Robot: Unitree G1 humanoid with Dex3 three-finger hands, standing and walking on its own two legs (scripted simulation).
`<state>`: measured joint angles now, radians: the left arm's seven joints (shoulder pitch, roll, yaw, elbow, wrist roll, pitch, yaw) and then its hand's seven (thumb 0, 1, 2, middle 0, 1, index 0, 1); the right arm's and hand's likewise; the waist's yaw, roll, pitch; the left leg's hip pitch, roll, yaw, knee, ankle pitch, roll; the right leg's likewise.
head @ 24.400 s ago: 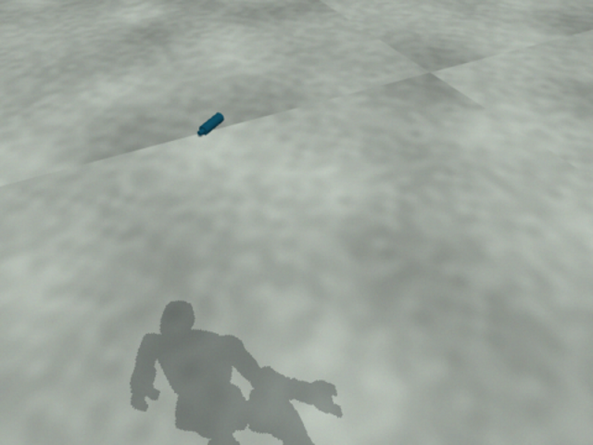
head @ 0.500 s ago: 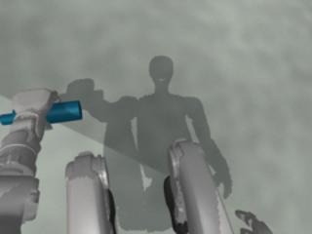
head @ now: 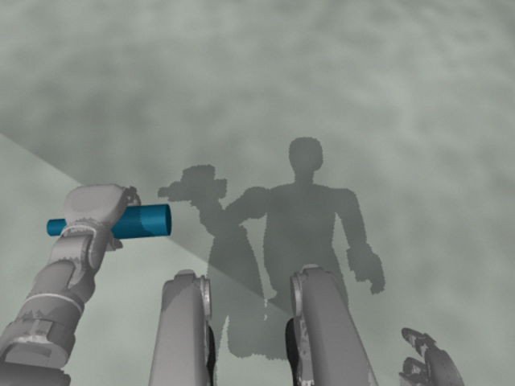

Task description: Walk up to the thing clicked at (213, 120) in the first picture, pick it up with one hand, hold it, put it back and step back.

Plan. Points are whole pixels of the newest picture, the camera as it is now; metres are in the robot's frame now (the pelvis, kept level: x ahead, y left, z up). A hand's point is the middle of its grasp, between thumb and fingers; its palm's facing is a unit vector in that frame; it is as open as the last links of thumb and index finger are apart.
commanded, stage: lift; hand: left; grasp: from above
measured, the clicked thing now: (111, 223) +0.40 +0.26 -0.13
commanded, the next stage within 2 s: hold in 0.90 s
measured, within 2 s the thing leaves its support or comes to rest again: neither
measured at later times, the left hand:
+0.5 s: hand (55, 214) +0.34 +0.23 +0.08, palm faces -0.49 -0.06 -0.87, open 8.7 cm
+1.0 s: hand (6, 170) +0.35 +0.24 +0.16, palm faces -0.48 -0.07 -0.87, open 8.7 cm
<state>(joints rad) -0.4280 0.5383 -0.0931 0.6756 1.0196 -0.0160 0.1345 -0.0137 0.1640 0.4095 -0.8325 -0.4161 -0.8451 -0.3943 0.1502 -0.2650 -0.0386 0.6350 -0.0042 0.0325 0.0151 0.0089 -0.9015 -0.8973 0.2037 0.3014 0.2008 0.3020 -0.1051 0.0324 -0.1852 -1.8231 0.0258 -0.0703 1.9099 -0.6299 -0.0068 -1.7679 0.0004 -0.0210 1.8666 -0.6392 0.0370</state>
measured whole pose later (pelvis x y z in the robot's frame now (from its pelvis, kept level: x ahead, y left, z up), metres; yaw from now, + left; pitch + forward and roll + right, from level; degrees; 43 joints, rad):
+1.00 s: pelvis +0.06 +0.01 +0.25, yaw +1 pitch +9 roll -1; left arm -0.26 0.39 -0.19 0.79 1.02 -0.01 0.12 -0.02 0.14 0.48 -0.82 -0.42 -0.82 -0.42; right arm 0.25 -0.25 -0.04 0.71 0.03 0.03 -0.04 0.01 -0.90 -0.90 0.20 0.30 0.20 0.30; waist -0.05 0.02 -0.07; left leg -0.62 0.03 0.02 0.83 -0.37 0.00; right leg -0.61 -0.01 0.03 0.81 -0.36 0.04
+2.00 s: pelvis +0.07 +0.00 +0.28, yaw +1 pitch +3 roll +0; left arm -0.23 0.40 -0.21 0.69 1.01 -0.03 0.01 -0.02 0.13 0.51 -0.81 -0.44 -0.81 -0.44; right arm 0.22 -0.26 -0.04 0.69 0.04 0.06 -0.05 0.01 -0.90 -0.90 0.20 0.30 0.20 0.30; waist -0.02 0.04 -0.02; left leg -0.36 0.02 0.04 0.59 -0.28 0.00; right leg -0.36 -0.02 0.04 0.58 -0.27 0.03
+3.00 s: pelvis +0.07 +0.01 +0.28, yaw +1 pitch +1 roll +0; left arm -0.24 0.40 -0.22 0.67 1.01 -0.02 0.00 -0.02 0.11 0.54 -0.79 -0.50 -0.79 -0.50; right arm 0.20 -0.25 -0.03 0.70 0.05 0.07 -0.05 0.01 -0.90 -0.90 0.20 0.30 0.20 0.30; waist 0.00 0.04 0.00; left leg -0.30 0.02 0.04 0.52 -0.25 0.00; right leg -0.29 -0.02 0.04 0.51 -0.24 0.03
